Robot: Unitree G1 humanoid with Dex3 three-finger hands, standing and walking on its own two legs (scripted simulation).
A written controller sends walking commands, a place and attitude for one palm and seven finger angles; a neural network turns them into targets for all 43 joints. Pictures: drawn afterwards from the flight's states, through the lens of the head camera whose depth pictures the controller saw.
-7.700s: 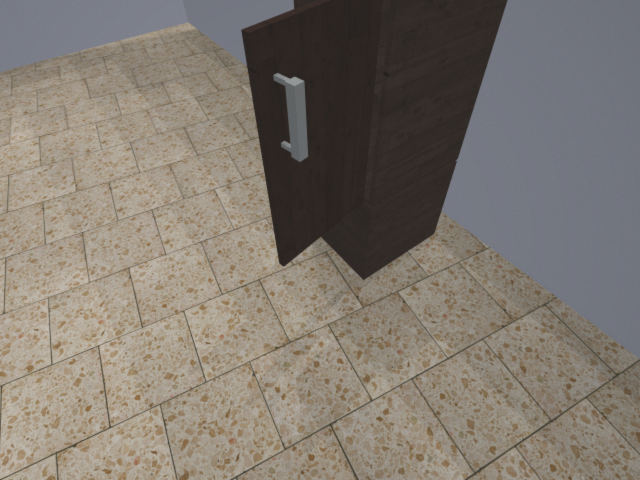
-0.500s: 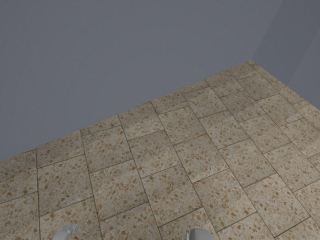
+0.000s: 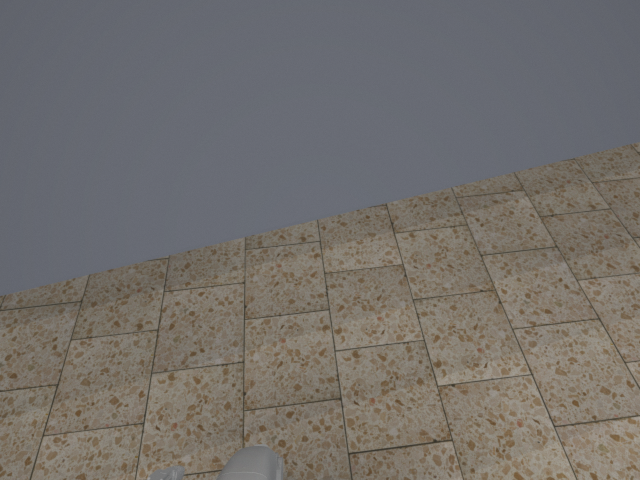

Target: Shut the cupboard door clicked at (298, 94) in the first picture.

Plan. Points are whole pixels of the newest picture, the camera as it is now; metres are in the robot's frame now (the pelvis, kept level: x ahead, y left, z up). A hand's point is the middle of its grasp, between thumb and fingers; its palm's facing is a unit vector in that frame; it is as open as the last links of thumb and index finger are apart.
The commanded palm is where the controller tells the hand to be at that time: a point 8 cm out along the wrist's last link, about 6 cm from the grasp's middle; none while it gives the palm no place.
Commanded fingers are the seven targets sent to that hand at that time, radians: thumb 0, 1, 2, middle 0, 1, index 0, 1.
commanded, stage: walk to a spot facing it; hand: left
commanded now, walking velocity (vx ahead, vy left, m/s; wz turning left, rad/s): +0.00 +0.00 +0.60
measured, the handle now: out of the picture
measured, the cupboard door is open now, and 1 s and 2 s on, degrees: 100 100 100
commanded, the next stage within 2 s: none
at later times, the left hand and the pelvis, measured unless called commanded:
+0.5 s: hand out of the picture +0.03 +0.27 -0.17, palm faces +0.30 -0.92 -0.24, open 7.4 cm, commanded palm none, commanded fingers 0.00 0.90 0.90 -0.20 -0.30 -0.20 -0.30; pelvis +0.00 +0.04 +0.00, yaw +16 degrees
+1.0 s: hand out of the picture +0.00 +0.16 -0.15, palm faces +0.58 -0.77 -0.28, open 7.3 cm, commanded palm none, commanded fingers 0.00 0.90 0.90 -0.20 -0.30 -0.20 -0.30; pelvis +0.04 -0.04 +0.00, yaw +36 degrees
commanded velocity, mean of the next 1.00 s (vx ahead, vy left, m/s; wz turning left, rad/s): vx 0.02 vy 0.00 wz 0.60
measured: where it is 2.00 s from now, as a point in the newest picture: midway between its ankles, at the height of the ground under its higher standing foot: outside the picture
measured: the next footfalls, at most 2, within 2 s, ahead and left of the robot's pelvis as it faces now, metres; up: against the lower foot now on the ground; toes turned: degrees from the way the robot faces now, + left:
left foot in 0.18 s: +0.04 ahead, +0.14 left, +0.00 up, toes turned +13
right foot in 0.72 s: +0.08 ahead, -0.10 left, +0.00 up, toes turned +23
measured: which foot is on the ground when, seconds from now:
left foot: up 0.00-0.16, down 0.18-0.72, up 0.74-1.00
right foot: down 0.00-0.18, up 0.20-0.70, down 0.72-1.00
